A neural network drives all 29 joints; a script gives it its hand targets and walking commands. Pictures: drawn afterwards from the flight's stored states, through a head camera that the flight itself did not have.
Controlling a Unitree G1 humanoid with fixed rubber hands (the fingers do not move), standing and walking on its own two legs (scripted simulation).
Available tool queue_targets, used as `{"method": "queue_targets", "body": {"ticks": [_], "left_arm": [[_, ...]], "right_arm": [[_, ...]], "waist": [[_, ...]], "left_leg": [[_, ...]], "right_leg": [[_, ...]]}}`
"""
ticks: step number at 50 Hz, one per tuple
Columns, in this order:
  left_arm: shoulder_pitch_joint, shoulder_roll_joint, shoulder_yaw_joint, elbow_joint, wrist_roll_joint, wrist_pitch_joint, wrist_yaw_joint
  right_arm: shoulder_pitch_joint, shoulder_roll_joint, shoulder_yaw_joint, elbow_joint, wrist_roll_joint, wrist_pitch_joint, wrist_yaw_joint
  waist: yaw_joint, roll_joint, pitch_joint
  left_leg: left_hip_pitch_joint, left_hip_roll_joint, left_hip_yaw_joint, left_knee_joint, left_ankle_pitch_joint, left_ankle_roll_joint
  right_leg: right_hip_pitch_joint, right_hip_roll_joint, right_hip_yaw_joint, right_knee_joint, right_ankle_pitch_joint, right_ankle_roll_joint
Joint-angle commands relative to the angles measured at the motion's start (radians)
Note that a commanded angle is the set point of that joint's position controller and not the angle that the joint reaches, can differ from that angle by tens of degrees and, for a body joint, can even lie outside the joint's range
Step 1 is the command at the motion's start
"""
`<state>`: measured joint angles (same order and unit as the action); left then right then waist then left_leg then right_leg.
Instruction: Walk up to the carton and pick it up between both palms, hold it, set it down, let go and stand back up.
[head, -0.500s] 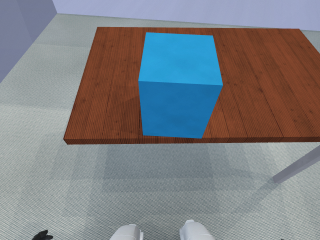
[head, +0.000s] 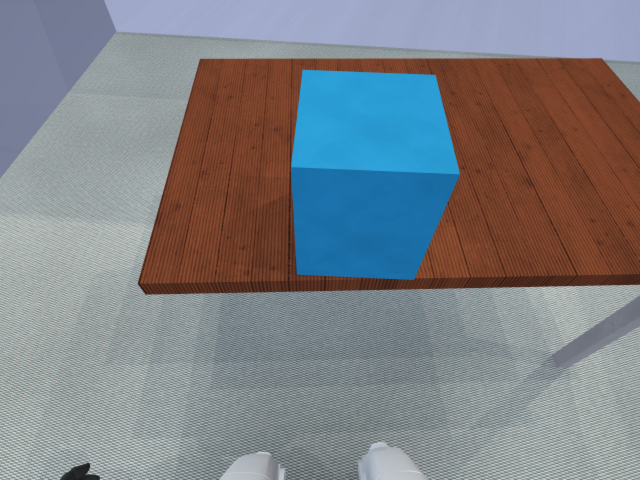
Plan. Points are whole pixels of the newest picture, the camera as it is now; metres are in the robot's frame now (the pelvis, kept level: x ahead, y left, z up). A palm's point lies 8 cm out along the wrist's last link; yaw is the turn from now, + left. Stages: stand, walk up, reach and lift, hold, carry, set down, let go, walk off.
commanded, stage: walk up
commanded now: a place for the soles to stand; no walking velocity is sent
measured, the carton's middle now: (361, 181) +0.53 -0.05 +0.02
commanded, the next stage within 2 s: none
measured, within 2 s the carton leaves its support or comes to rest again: neither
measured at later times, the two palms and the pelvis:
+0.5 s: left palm out of the picture +0.08 +0.34 -0.09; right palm out of the picture +0.07 -0.31 -0.10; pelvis +0.01 +0.02 +0.00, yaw +0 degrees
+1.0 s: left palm out of the picture +0.10 +0.37 -0.09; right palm out of the picture +0.10 -0.28 -0.09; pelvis +0.03 +0.04 +0.00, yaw -1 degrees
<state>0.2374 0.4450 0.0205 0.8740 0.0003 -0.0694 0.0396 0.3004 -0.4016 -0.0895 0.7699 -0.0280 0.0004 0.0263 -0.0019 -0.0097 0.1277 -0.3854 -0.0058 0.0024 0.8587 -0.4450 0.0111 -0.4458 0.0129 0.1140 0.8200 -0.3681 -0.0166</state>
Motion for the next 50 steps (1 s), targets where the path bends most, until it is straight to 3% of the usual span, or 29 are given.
{"method": "queue_targets", "body": {"ticks": [1,2,4,8,10,11,12,13,14,16,18,20,22,23,24,25,26,32,34,35,36,37,39,42,46,47,48,49,50], "left_arm": [[0.226,0.365,0.103,0.012,0.02,-0.038,0.031],[0.174,0.37,0.103,0.004,0.023,-0.032,0.031],[0.097,0.341,0.094,-0.014,0.02,-0.024,0.033],[0.038,0.318,0.091,-0.029,0.039,-0.007,0.015],[-0.063,0.277,0.073,-0.055,0.032,0.005,0.01],[-0.086,0.204,0.051,-0.065,0.027,0.012,0.011],[-0.07,0.098,0.023,-0.07,0.014,0.013,0.02],[-0.062,0.204,0.047,-0.062,0.013,0.015,0.029],[-0.055,0.244,0.061,-0.044,0.013,0.015,0.027],[0.006,0.233,0.062,-0.011,0.006,0.007,0.012],[0.045,0.217,0.065,-0.007,0.01,-0.002,0.008],[0.036,0.201,0.058,-0.02,0.006,-0.015,0.012],[0.105,0.193,0.055,-0.002,0.008,-0.034,0.017],[0.153,0.215,0.064,0.011,0.014,-0.045,0.024],[0.211,0.28,0.088,0.016,0.027,-0.05,0.031],[0.217,0.361,0.105,0.004,0.029,-0.047,0.034],[0.2,0.372,0.103,0.002,0.023,-0.042,0.033],[0.088,0.326,0.09,-0.029,0.026,-0.021,0.028],[0.002,0.289,0.075,-0.046,0.018,-0.008,0.024],[-0.064,0.221,0.049,-0.065,0.016,0.0,0.022],[-0.068,0.116,0.023,-0.079,0.006,0.0,0.028],[-0.048,0.195,0.041,-0.068,0.008,0.005,0.036],[-0.012,0.235,0.056,-0.038,0.005,0.001,0.029],[0.03,0.212,0.053,-0.027,0.008,-0.013,0.018],[0.102,0.186,0.049,-0.016,0.001,-0.039,0.026],[0.167,0.205,0.059,0.004,0.009,-0.05,0.03],[0.235,0.274,0.085,0.012,0.022,-0.054,0.039],[0.266,0.361,0.109,0.004,0.029,-0.052,0.043],[0.245,0.367,0.106,0.005,0.02,-0.046,0.041]], "right_arm": [[-0.075,-0.176,-0.037,-0.104,0.012,0.001,-0.019],[-0.089,-0.225,-0.048,-0.086,0.005,0.008,-0.021],[-0.063,-0.248,-0.06,-0.055,-0.001,0.008,-0.009],[0.005,-0.225,-0.075,-0.015,-0.003,0.004,0.009],[0.124,-0.219,-0.084,0.04,-0.001,-0.013,0.003],[0.204,-0.242,-0.091,0.056,-0.01,-0.025,-0.007],[0.172,-0.323,-0.107,0.037,-0.026,-0.03,-0.016],[0.085,-0.357,-0.115,-0.005,-0.02,-0.031,-0.015],[0.027,-0.347,-0.106,-0.017,-0.009,-0.033,-0.017],[-0.034,-0.284,-0.084,-0.036,-0.008,-0.038,-0.019],[-0.022,-0.267,-0.08,-0.056,-0.015,-0.035,-0.011],[0.0,-0.265,-0.079,-0.059,-0.017,-0.028,-0.008],[-0.068,-0.251,-0.067,-0.081,0.0,-0.013,-0.004],[-0.072,-0.206,-0.056,-0.084,0.008,-0.01,-0.004],[-0.046,-0.16,-0.043,-0.099,0.018,-0.014,-0.006],[-0.041,-0.145,-0.039,-0.111,0.013,-0.005,-0.007],[-0.088,-0.207,-0.048,-0.1,0.006,0.005,-0.016],[-0.026,-0.217,-0.069,-0.043,-0.001,-0.001,0.002],[0.055,-0.208,-0.076,-0.003,0.004,-0.016,0.002],[0.146,-0.233,-0.087,0.031,-0.003,-0.026,-0.006],[0.151,-0.315,-0.106,0.029,-0.017,-0.033,-0.013],[0.094,-0.353,-0.113,-0.003,-0.01,-0.034,-0.011],[-0.006,-0.306,-0.093,-0.023,0.0,-0.033,-0.01],[0.006,-0.264,-0.086,-0.049,-0.006,-0.029,-0.012],[-0.052,-0.245,-0.074,-0.082,0.001,-0.009,-0.007],[-0.09,-0.211,-0.062,-0.101,0.013,-0.006,-0.005],[-0.09,-0.165,-0.049,-0.123,0.024,-0.011,-0.006],[-0.066,-0.141,-0.044,-0.129,0.02,-0.006,-0.006],[-0.113,-0.194,-0.049,-0.115,0.008,0.011,-0.015]], "waist": [[0.069,-0.161,-0.221],[0.056,-0.121,-0.161],[0.019,-0.09,-0.063],[-0.017,-0.182,-0.065],[-0.107,-0.122,-0.109],[-0.159,0.019,-0.131],[-0.145,0.282,-0.074],[-0.105,0.086,-0.04],[-0.079,0.043,-0.017],[-0.031,0.09,-0.015],[-0.022,0.189,-0.095],[-0.034,0.212,-0.11],[0.021,0.163,-0.13],[0.046,0.125,-0.148],[0.064,-0.023,-0.212],[0.06,-0.162,-0.194],[0.066,-0.12,-0.17],[-0.003,-0.159,-0.106],[-0.076,-0.123,-0.133],[-0.143,-0.006,-0.129],[-0.146,0.267,-0.094],[-0.104,0.138,-0.057],[-0.049,0.087,-0.019],[-0.04,0.183,-0.107],[0.008,0.156,-0.139],[0.047,0.118,-0.167],[0.077,-0.005,-0.216],[0.084,-0.15,-0.225],[0.079,-0.141,-0.193]], "left_leg": [[-0.293,-0.033,-0.062,0.245,-0.224,0.008],[-0.316,-0.004,-0.098,0.282,-0.255,0.005],[-0.284,0.033,-0.098,0.231,-0.207,0.011],[-0.082,0.012,-0.038,0.044,-0.155,0.031],[0.187,-0.004,0.009,-0.204,0.023,0.037],[0.32,0.06,-0.151,-0.426,-0.082,0.044],[0.328,0.232,-0.56,-0.599,-0.226,0.051],[0.23,0.333,-0.712,-0.663,-0.303,0.081],[0.174,0.324,-0.683,-0.644,-0.3,0.093],[0.196,0.255,-0.493,-0.538,-0.033,0.095],[0.215,0.24,-0.392,-0.451,0.193,0.132],[0.194,0.233,-0.341,-0.388,0.348,0.174],[0.042,0.182,-0.223,-0.254,0.362,0.158],[-0.036,0.145,-0.174,-0.132,0.362,0.112],[-0.128,0.07,-0.119,0.064,0.302,0.059],[-0.263,-0.03,-0.037,0.195,-0.06,0.001],[-0.296,-0.014,-0.098,0.226,-0.236,0.004],[-0.162,0.015,-0.065,0.052,-0.154,0.041],[0.086,0.009,-0.036,-0.202,0.017,0.05],[0.244,0.057,-0.157,-0.401,-0.04,0.051],[0.34,0.216,-0.525,-0.561,-0.069,0.068],[0.285,0.328,-0.649,-0.591,-0.026,0.1],[0.23,0.281,-0.51,-0.512,0.135,0.121],[0.296,0.239,-0.363,-0.39,0.531,0.126],[0.145,0.169,-0.195,-0.213,0.617,0.158],[0.039,0.132,-0.161,-0.092,0.6,0.117],[-0.107,0.066,-0.121,0.086,0.495,0.061],[-0.251,-0.032,-0.044,0.26,0.097,0.005],[-0.317,-0.029,-0.1,0.282,-0.242,0.012]], "right_leg": [[0.415,-0.353,0.66,-0.43,0.042,-0.258],[0.363,-0.368,0.685,-0.436,-0.048,-0.297],[0.235,-0.314,0.582,-0.407,-0.101,-0.276],[0.058,-0.233,0.45,-0.388,-0.193,-0.233],[-0.082,-0.163,0.279,-0.243,-0.137,-0.165],[-0.188,-0.076,0.122,0.01,-0.07,-0.095],[-0.37,0.097,-0.014,0.271,-0.228,-0.025],[-0.395,0.047,0.004,0.292,-0.22,-0.006],[-0.332,0.008,0.013,0.283,-0.193,-0.01],[-0.268,-0.036,-0.022,0.207,-0.124,-0.001],[-0.164,-0.037,-0.111,0.111,-0.149,0.001],[-0.091,-0.028,-0.148,0.016,-0.144,-0.004],[0.158,-0.007,-0.171,-0.206,0.036,-0.018],[0.276,-0.008,-0.096,-0.259,0.095,-0.035],[0.389,-0.114,0.152,-0.308,0.095,-0.091],[0.389,-0.317,0.572,-0.403,0.058,-0.197],[0.383,-0.363,0.678,-0.406,0.079,-0.288],[0.212,-0.275,0.48,-0.32,0.141,-0.248],[0.052,-0.211,0.331,-0.212,0.125,-0.197],[-0.104,-0.116,0.166,-0.015,0.118,-0.115],[-0.311,0.056,-0.012,0.26,-0.059,-0.032],[-0.368,0.042,-0.019,0.264,-0.218,-0.004],[-0.285,-0.018,-0.037,0.225,-0.19,-0.009],[-0.193,-0.035,-0.136,0.107,-0.157,-0.003],[0.101,-0.002,-0.194,-0.18,0.05,-0.018],[0.26,-0.006,-0.137,-0.251,0.153,-0.04],[0.404,-0.093,0.079,-0.277,0.186,-0.101],[0.431,-0.308,0.511,-0.364,0.158,-0.203],[0.419,-0.384,0.656,-0.4,0.149,-0.291]]}}
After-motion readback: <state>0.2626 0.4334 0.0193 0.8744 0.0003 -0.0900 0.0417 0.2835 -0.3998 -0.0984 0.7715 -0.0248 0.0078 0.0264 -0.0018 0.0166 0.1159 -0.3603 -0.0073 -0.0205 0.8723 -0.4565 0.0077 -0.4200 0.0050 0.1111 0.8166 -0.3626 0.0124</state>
